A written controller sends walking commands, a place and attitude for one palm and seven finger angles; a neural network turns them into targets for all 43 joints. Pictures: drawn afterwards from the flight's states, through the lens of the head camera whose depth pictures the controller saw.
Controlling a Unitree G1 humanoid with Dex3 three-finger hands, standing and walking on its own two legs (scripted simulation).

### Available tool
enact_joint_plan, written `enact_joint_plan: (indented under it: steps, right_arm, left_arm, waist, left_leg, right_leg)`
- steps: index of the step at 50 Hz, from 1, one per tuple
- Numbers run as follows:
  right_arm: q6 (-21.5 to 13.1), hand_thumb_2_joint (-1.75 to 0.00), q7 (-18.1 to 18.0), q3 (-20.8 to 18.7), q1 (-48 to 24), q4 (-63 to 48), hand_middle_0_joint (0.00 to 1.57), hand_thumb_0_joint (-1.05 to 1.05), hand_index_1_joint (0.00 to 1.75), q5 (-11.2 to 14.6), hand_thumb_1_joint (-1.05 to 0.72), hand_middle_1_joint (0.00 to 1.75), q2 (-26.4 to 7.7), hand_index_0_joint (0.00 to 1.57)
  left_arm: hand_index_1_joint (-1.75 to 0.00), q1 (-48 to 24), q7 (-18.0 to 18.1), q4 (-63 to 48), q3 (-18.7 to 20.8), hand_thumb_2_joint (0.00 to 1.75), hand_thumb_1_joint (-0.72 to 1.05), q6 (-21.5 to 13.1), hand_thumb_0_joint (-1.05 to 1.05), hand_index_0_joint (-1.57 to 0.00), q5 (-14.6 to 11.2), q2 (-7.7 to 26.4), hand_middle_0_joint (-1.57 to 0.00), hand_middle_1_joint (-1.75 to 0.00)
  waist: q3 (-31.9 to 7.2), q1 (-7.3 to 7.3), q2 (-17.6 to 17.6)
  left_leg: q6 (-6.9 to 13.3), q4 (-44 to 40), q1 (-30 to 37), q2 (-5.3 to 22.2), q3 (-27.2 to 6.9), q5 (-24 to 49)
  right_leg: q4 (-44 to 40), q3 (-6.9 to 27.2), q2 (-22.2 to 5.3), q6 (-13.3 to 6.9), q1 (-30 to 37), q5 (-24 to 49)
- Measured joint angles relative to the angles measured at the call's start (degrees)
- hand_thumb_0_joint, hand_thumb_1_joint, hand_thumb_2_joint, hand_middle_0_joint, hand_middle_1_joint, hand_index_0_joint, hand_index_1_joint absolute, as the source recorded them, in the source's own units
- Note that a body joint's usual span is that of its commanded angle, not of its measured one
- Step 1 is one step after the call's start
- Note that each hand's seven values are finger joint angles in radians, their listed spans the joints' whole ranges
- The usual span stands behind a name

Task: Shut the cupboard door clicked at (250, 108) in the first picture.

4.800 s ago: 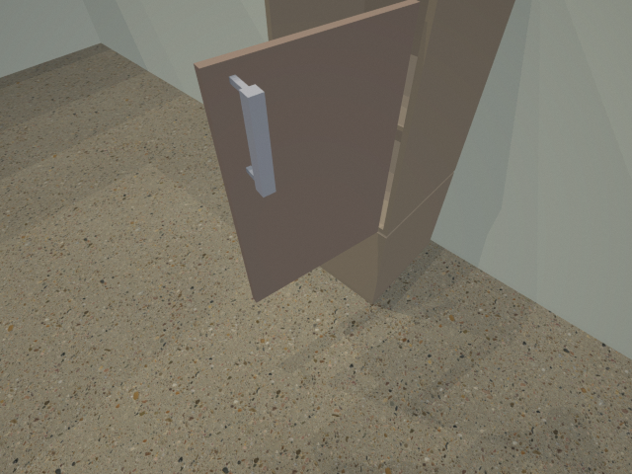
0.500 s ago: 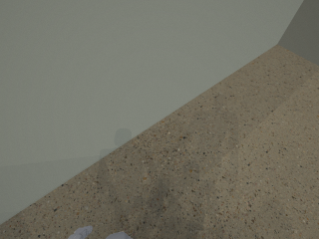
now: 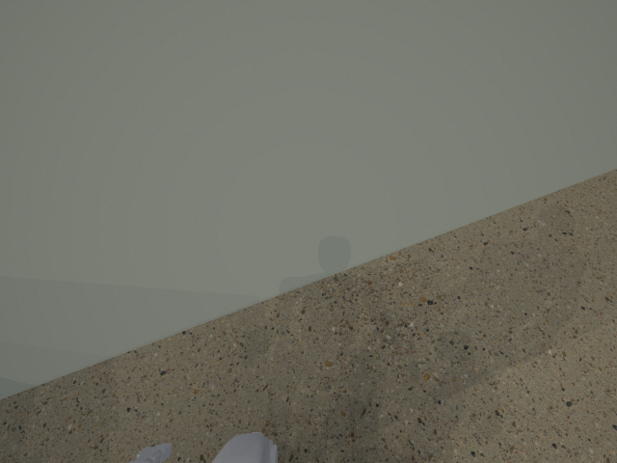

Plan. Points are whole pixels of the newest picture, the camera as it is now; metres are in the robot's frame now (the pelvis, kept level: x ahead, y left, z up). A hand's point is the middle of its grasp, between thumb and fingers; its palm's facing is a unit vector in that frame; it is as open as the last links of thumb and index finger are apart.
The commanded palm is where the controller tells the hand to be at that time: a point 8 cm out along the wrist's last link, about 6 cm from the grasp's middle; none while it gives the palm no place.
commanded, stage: turn to face it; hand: left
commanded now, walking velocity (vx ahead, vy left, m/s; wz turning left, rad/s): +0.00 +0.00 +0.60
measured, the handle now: out of the picture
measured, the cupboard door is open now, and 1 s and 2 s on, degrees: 78 78 78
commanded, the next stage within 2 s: none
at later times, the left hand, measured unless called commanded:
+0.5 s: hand out of the picture +0.07 +0.21 -0.16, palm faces +0.32 -0.91 -0.28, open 7.4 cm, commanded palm none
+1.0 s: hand out of the picture -0.01 +0.19 -0.18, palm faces +0.60 -0.76 -0.24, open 7.4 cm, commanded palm none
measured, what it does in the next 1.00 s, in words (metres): steps on the spot, turning left: left foot, then right foot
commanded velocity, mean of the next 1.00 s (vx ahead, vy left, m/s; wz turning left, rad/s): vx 0.00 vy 0.00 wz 0.60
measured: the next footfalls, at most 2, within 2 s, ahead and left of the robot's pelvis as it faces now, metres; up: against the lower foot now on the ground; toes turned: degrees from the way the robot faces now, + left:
left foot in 0.20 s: +0.05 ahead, +0.12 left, +0.00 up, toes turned +14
right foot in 0.52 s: +0.13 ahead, -0.15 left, +0.00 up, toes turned +16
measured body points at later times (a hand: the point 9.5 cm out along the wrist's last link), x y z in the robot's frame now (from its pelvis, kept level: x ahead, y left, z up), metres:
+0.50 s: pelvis +0.03 -0.03 -0.01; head +0.09 -0.01 +0.44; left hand +0.05 +0.26 -0.14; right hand +0.19 -0.24 -0.16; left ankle +0.01 +0.11 -0.74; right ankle +0.09 -0.16 -0.73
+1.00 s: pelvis +0.05 -0.03 -0.01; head +0.09 +0.02 +0.44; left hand -0.04 +0.23 -0.16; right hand +0.27 -0.19 -0.14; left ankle +0.00 +0.07 -0.74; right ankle +0.12 -0.16 -0.68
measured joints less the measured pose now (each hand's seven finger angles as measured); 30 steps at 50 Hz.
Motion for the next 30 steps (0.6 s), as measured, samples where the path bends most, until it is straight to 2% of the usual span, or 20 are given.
enact_joint_plan:
  steps: [4,8,9,10,11,12,14,16,18,21,24,26,28,30]
  right_arm:
    - [-0.35,-0.90,0.53,0.64,-2.57,-1.31,0.20,0.01,0.30,0.23,-0.91,0.30,0.15,0.20]
    - [-0.93,-0.90,0.79,1.34,-4.59,-2.80,0.20,0.01,0.30,0.29,-0.91,0.30,0.64,0.19]
    - [-1.33,-0.90,0.88,1.56,-4.73,-3.34,0.20,0.01,0.30,0.14,-0.91,0.30,0.63,0.19]
    - [-1.92,-0.90,0.94,1.64,-4.63,-4.02,0.20,0.01,0.30,-0.09,-0.91,0.30,0.35,0.20]
    - [-2.40,-0.90,0.81,1.60,-4.77,-4.34,0.20,0.01,0.30,-0.13,-0.90,0.30,0.66,0.20]
    - [-2.69,-0.90,0.65,1.77,-4.71,-4.47,0.20,0.00,0.30,-0.09,-0.90,0.30,1.06,0.20]
    - [-2.91,-0.90,0.10,2.07,-3.82,-4.43,0.20,0.00,0.30,-0.13,-0.90,0.30,1.74,0.20]
    - [-2.71,-0.90,-0.36,2.23,-2.69,-3.88,0.20,0.00,0.30,-0.21,-0.90,0.30,2.21,0.20]
    - [-2.37,-0.90,-0.50,2.30,-1.62,-3.10,0.20,0.00,0.30,-0.31,-0.90,0.30,2.46,0.20]
    - [-1.82,-0.90,-0.35,2.12,-0.20,-2.12,0.20,0.00,0.30,-0.54,-0.90,0.30,2.72,0.20]
    - [-1.19,-0.90,-0.19,1.68,1.01,-1.54,0.21,0.00,0.30,-0.59,-0.90,0.30,2.80,0.20]
    - [-0.78,-0.90,-0.09,1.29,2.19,-1.58,0.21,0.01,0.30,-0.23,-0.90,0.30,2.87,0.20]
    - [-0.33,-0.90,-0.01,0.61,2.12,-1.30,0.21,0.01,0.30,-0.01,-0.90,0.30,2.06,0.20]
    - [0.21,-0.90,0.18,0.12,1.96,-0.84,0.21,0.01,0.30,-0.08,-0.90,0.30,1.25,0.20]
  left_arm:
    - [-0.30,2.40,-0.23,0.87,-0.19,0.90,0.90,-0.11,0.01,-0.20,0.15,0.27,-0.20,-0.30]
    - [-0.30,4.45,-0.53,1.89,0.17,0.90,0.90,0.21,0.01,-0.20,0.07,1.29,-0.20,-0.30]
    - [-0.30,5.14,-0.64,2.07,0.31,0.90,0.90,0.38,0.01,-0.20,-0.13,1.63,-0.20,-0.30]
    - [-0.30,5.75,-0.82,2.17,0.42,0.90,0.90,0.76,0.01,-0.20,-0.41,1.84,-0.20,-0.30]
    - [-0.30,5.37,-0.86,2.40,0.54,0.90,0.90,1.52,0.01,-0.20,-0.53,2.49,-0.20,-0.30]
    - [-0.30,4.78,-0.73,2.55,0.70,0.90,0.90,2.39,0.01,-0.20,-0.49,3.12,-0.20,-0.30]
    - [-0.30,3.27,-0.43,2.85,1.18,0.90,0.90,3.55,0.01,-0.20,-0.45,3.85,-0.20,-0.30]
    - [-0.30,1.78,-0.58,2.40,1.51,0.90,0.90,3.97,0.01,-0.20,-0.41,4.10,-0.20,-0.30]
    - [-0.30,0.63,-0.89,1.40,1.60,0.90,0.90,3.87,0.01,-0.20,-0.41,3.99,-0.20,-0.30]
    - [-0.30,-0.64,-1.16,-0.16,1.47,0.90,0.90,3.42,0.01,-0.20,-0.40,3.56,-0.20,-0.30]
    - [-0.30,-1.42,-1.27,-1.42,1.25,0.90,0.90,2.60,0.01,-0.20,-0.47,3.12,-0.20,-0.30]
    - [-0.30,-1.03,-1.26,-2.59,0.98,0.90,0.90,1.51,0.01,-0.20,-0.34,3.26,-0.20,-0.30]
    - [-0.30,-1.37,-0.84,-2.68,0.63,0.90,0.90,0.66,0.01,-0.20,0.07,2.31,-0.20,-0.30]
    - [-0.30,-1.15,-0.52,-2.65,0.09,0.90,0.90,0.68,0.01,-0.20,0.07,1.15,-0.20,-0.30]
  waist:
    - [1.29,0.88,-1.97]
    - [2.22,1.74,-3.26]
    - [2.07,1.81,-3.37]
    - [1.58,1.71,-2.72]
    - [2.00,1.82,-3.23]
    - [2.42,2.11,-3.70]
    - [2.49,2.33,-3.70]
    - [2.23,2.44,-3.12]
    - [1.83,2.44,-2.20]
    - [1.14,1.90,-0.65]
    - [0.55,1.01,0.75]
    - [-0.52,0.70,0.47]
    - [0.04,0.45,1.29]
    - [0.51,-0.07,1.79]
  left_leg:
    - [0.02,-11.34,2.85,0.13,2.65,1.50]
    - [1.26,-23.25,7.09,-0.66,4.91,5.97]
    - [1.94,-27.30,8.91,-0.76,5.62,10.40]
    - [4.26,-29.22,9.61,-0.47,4.98,14.01]
    - [5.61,-27.40,8.88,-0.87,4.53,13.09]
    - [6.09,-25.88,8.55,-1.14,4.08,11.39]
    - [5.85,-25.66,8.78,-1.29,2.57,9.81]
    - [4.97,-27.45,9.57,-1.30,0.88,10.67]
    - [4.61,-29.22,10.23,-1.18,-0.75,11.84]
    - [3.96,-30.61,10.50,-0.84,-3.20,12.76]
    - [2.76,-29.76,9.65,-0.59,-5.71,12.50]
    - [1.99,-27.16,7.85,-1.49,-6.92,11.25]
    - [1.82,-17.12,4.15,-2.18,-6.99,2.53]
    - [1.56,-4.37,0.38,-2.29,-5.28,-0.21]
  right_leg:
    - [-1.65,-2.77,-1.29,0.08,1.98,-0.10]
    - [1.66,-5.79,-2.52,0.80,2.16,-2.83]
    - [4.32,-6.36,-2.97,1.16,1.36,-4.12]
    - [9.13,-6.25,-3.02,2.09,-0.67,-5.49]
    - [15.67,-3.90,-3.22,3.06,-3.28,-8.80]
    - [21.98,-0.98,-2.71,3.83,-5.88,-11.45]
    - [30.37,3.14,-1.20,4.93,-10.08,-12.19]
    - [33.01,5.58,-0.28,5.48,-12.70,-9.72]
    - [31.20,6.95,0.25,5.68,-13.70,-7.85]
    - [23.45,7.74,1.13,5.54,-12.56,-6.78]
    - [13.21,7.36,2.66,5.13,-8.88,-4.40]
    - [3.03,7.12,2.70,4.13,-4.85,0.57]
    - [4.27,5.98,2.30,2.30,-5.21,2.18]
    - [4.42,4.32,1.51,1.53,-4.17,0.83]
